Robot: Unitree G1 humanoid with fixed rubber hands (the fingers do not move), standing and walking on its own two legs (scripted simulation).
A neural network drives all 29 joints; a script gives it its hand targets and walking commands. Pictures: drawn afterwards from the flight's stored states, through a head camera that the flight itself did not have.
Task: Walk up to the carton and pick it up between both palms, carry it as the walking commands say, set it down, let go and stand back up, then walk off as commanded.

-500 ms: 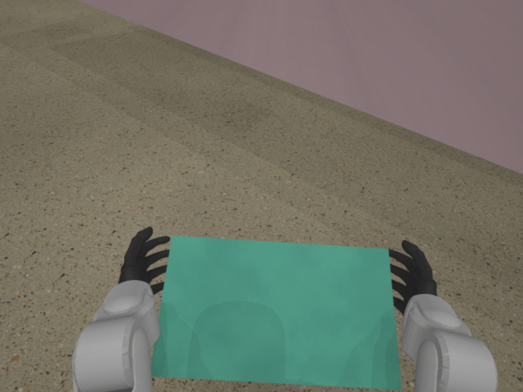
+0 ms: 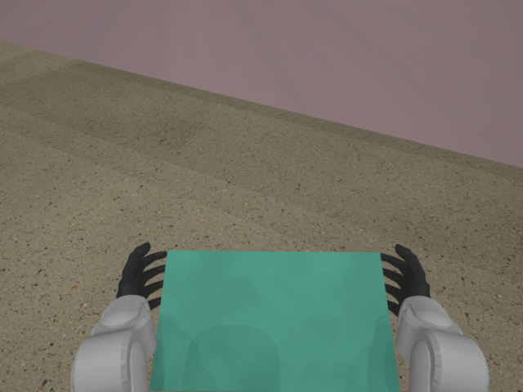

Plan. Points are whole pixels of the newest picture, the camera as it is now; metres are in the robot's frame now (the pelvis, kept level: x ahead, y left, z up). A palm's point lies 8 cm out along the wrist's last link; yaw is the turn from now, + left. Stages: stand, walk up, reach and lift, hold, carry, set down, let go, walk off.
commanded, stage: carry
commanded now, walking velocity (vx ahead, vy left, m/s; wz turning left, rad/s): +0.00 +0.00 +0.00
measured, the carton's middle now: (271, 319) +0.26 +0.00 +0.02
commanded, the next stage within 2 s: none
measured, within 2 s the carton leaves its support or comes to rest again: neither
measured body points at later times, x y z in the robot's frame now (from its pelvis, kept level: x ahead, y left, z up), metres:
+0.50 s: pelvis -0.02 -0.04 +0.01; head -0.04 -0.04 +0.46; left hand +0.24 +0.14 +0.11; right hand +0.23 -0.22 +0.11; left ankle +0.01 +0.07 -0.73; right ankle +0.05 -0.07 -0.73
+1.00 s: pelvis +0.00 -0.01 +0.01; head -0.03 -0.01 +0.46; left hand +0.26 +0.17 +0.10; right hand +0.26 -0.19 +0.09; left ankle +0.01 +0.07 -0.73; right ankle +0.05 -0.06 -0.73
